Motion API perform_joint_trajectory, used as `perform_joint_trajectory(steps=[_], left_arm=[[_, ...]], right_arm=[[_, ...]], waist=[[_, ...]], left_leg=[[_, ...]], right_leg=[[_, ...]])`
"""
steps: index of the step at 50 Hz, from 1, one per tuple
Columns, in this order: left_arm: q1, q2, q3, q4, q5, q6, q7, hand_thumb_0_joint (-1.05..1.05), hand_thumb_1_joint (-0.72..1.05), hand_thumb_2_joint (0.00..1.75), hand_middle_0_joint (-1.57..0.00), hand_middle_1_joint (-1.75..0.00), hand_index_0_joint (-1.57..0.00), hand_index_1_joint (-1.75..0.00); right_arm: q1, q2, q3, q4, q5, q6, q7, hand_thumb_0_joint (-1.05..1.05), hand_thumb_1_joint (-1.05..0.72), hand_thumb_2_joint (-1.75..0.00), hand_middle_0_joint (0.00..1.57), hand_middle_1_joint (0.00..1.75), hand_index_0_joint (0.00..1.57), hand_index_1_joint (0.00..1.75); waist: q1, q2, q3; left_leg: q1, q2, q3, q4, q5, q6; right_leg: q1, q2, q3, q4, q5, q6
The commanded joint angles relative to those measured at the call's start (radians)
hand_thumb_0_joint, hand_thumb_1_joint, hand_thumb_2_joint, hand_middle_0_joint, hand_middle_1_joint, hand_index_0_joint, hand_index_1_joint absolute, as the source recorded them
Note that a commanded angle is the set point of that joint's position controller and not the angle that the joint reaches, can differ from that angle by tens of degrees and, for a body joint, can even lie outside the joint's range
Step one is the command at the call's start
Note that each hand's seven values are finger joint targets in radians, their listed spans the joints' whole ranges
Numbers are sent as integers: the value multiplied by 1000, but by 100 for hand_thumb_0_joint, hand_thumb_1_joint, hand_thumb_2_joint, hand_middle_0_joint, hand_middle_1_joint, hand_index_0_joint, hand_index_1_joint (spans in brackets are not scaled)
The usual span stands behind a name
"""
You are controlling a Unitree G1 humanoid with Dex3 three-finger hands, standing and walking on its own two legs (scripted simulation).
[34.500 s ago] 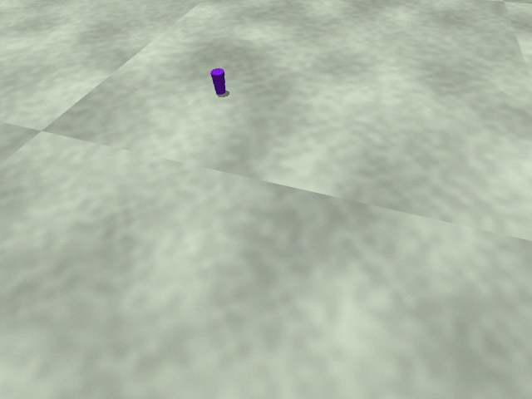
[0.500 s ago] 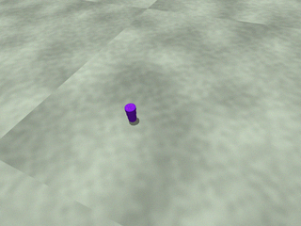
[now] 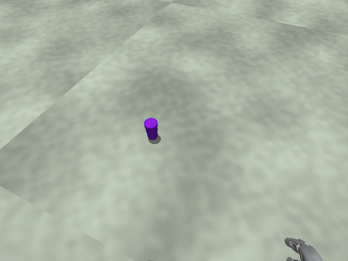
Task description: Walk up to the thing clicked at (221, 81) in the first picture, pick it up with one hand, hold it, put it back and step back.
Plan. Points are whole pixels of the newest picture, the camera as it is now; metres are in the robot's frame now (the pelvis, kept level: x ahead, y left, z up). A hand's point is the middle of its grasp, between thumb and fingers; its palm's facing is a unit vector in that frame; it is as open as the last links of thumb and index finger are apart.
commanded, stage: step back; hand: left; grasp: from the side
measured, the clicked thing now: (151, 129) +0.99 +0.21 -0.69
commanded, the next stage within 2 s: stand in 0.12 s
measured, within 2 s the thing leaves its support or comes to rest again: neither
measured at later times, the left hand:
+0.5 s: hand out of the picture +0.09 +0.25 -0.14, palm faces -0.03 -0.94 -0.34, open 7.3 cm
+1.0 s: hand out of the picture +0.08 +0.25 -0.14, palm faces -0.04 -0.94 -0.34, open 7.3 cm
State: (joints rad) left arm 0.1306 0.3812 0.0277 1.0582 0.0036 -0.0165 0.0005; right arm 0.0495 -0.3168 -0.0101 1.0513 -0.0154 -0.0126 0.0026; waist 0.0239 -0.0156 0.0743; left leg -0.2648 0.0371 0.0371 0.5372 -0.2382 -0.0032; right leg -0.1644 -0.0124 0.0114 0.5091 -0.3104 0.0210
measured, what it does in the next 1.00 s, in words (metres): stands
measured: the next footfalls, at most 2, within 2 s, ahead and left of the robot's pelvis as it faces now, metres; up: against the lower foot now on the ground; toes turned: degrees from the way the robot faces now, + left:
none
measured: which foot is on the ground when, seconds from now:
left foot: down 0.00-1.00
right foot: down 0.00-1.00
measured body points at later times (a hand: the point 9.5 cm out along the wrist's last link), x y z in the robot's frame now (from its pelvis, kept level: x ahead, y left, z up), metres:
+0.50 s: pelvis +0.00 +0.00 +0.01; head +0.01 +0.00 +0.46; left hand +0.09 +0.30 -0.12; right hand +0.08 -0.31 -0.12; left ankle +0.03 +0.12 -0.73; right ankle -0.02 -0.14 -0.73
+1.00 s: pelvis +0.00 +0.00 +0.01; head +0.01 +0.00 +0.46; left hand +0.08 +0.30 -0.12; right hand +0.07 -0.30 -0.12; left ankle +0.03 +0.12 -0.73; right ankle -0.02 -0.14 -0.73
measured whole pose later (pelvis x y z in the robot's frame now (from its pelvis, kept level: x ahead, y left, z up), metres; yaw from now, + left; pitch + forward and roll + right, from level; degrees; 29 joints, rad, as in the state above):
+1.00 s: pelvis +0.00 +0.00 +0.01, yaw +0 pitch -2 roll +0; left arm 0.11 0.36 0.00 1.13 0.01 -0.01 0.00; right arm 0.09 -0.34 0.00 1.15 -0.01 -0.01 0.01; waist -0.01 0.00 0.05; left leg -0.16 0.03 0.05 0.33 -0.13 -0.01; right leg -0.08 -0.02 0.02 0.33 -0.22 0.02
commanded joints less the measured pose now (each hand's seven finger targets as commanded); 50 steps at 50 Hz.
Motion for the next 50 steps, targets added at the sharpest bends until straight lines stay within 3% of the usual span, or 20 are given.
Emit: perform_joint_trajectory(steps=[1,8,10,15,22,25,28,34,38,43,50], left_arm=[[-32,198,40,-42,1,-26,12,0,90,90,-20,-30,-20,-30],[-57,170,18,-13,0,-24,8,0,90,90,-20,-30,-20,-30],[-70,179,18,-9,3,-26,10,0,90,90,-20,-30,-20,-30],[-80,182,15,2,2,-28,8,0,90,90,-20,-30,-20,-30],[-84,189,16,7,5,-26,7,0,90,90,-20,-30,-20,-30],[-77,188,14,8,6,-27,7,0,90,90,-20,-30,-20,-30],[-75,182,12,9,2,-25,5,0,90,90,-20,-30,-20,-30],[-70,186,10,7,3,-21,4,0,90,90,-20,-30,-20,-30],[-57,181,7,13,4,-19,3,0,90,90,-20,-30,-20,-30],[-59,183,6,3,4,-20,5,0,90,90,-20,-30,-20,-30],[-55,183,5,5,3,-17,5,0,90,90,-20,-30,-20,-30]], right_arm=[[-49,-237,-58,-31,0,-28,-15,0,-90,-90,20,30,20,30],[-75,-228,-52,-3,13,-26,-4,0,-90,-90,20,30,20,30],[-74,-227,-51,2,11,-25,-4,0,-90,-90,20,30,20,30],[-73,-228,-47,21,8,-22,2,0,-90,-90,20,30,20,30],[-51,-231,-42,36,8,-23,2,0,-90,-90,20,30,20,30],[-46,-230,-41,36,8,-24,2,0,-90,-90,20,30,20,30],[-32,-237,-39,44,7,-23,1,0,-90,-90,20,30,20,30],[-7,-238,-36,49,5,-23,-2,0,-90,-90,20,30,20,30],[0,-244,-36,52,7,-22,-1,0,-90,-90,20,30,20,30],[3,-245,-35,48,6,-23,-1,0,-90,-90,20,30,20,30],[3,-244,-34,47,5,-21,-2,0,-90,-90,20,30,20,30]], waist=[[-16,39,-154],[-26,19,-126],[-28,12,-145],[-26,9,-99],[-31,27,-97],[-30,12,-116],[-31,23,-101],[-32,20,-101],[-34,19,-84],[-34,17,-111],[-35,22,-95]], left_leg=[[128,110,-102,-114,288,46],[202,107,-105,-179,284,28],[219,109,-100,-183,314,29],[180,99,-100,-231,200,18],[173,101,-102,-259,160,12],[198,102,-97,-246,205,12],[181,99,-95,-253,159,11],[174,104,-99,-256,189,11],[164,101,-105,-266,130,12],[191,105,-100,-247,206,15],[182,104,-98,-256,171,15]], right_leg=[[32,-90,78,-90,317,-51],[15,-105,83,-182,291,-35],[40,-111,79,-193,325,-33],[39,-116,86,-241,218,-28],[43,-115,81,-251,179,-32],[38,-118,82,-249,220,-32],[32,-118,88,-259,186,-32],[40,-116,83,-246,195,-36],[25,-114,84,-258,155,-34],[28,-117,81,-246,205,-34],[18,-116,82,-248,176,-34]])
